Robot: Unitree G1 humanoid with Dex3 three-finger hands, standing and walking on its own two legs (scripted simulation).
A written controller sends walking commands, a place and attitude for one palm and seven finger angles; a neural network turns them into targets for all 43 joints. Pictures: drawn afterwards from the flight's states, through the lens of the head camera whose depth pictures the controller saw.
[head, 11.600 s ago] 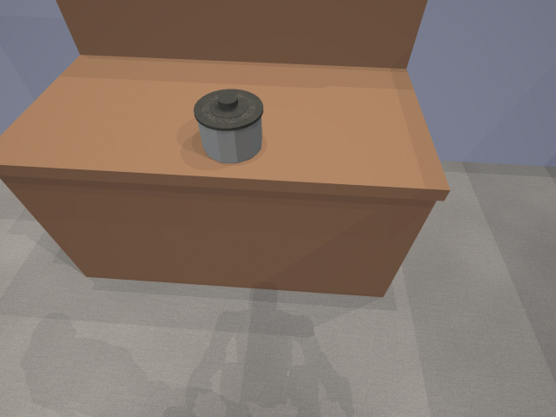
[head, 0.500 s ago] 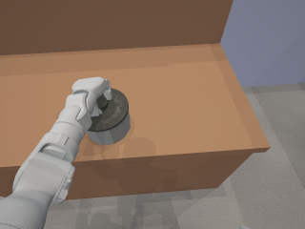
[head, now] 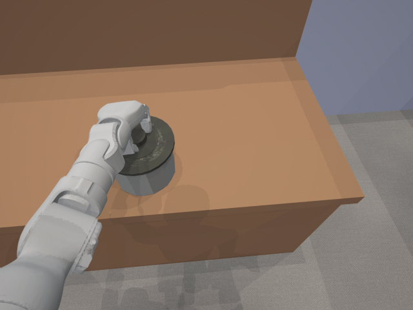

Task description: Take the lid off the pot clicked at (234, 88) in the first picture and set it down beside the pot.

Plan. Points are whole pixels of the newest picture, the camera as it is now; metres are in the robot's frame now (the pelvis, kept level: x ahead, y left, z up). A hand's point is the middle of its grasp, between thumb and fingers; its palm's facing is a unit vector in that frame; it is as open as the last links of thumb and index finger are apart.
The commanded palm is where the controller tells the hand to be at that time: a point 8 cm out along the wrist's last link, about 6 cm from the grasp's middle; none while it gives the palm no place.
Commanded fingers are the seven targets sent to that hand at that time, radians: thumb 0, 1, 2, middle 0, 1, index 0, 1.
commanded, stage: lift the lid straight up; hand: left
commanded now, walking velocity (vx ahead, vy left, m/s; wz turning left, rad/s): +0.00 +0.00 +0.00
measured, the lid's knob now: (135, 137) +0.49 +0.14 +0.02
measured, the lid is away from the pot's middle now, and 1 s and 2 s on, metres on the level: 0.01 0.01 0.01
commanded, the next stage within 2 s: move the lid sideways beside the pot in 1.78 s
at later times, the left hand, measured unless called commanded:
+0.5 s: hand (121, 128) +0.45 +0.15 +0.09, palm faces -0.34 -0.07 -0.94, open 8.0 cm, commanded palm +0.46 +0.15 +0.16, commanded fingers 0.00 0.62 0.96 -0.89 -1.10 -0.80 -1.08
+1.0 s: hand (121, 109) +0.46 +0.14 +0.14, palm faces -0.28 -0.07 -0.96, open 8.0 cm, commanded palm +0.45 +0.15 +0.20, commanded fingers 0.00 0.62 0.96 -0.89 -1.10 -0.80 -1.08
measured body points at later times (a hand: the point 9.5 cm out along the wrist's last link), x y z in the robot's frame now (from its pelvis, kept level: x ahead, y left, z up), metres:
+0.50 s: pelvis +0.00 +0.00 +0.00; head +0.04 -0.03 +0.45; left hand +0.47 +0.15 +0.14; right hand +0.11 -0.27 -0.13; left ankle +0.01 +0.11 -0.74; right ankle -0.04 -0.14 -0.74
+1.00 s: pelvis +0.00 +0.00 +0.01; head +0.04 -0.03 +0.45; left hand +0.47 +0.14 +0.19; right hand +0.10 -0.26 -0.13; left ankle +0.01 +0.11 -0.74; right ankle -0.04 -0.14 -0.74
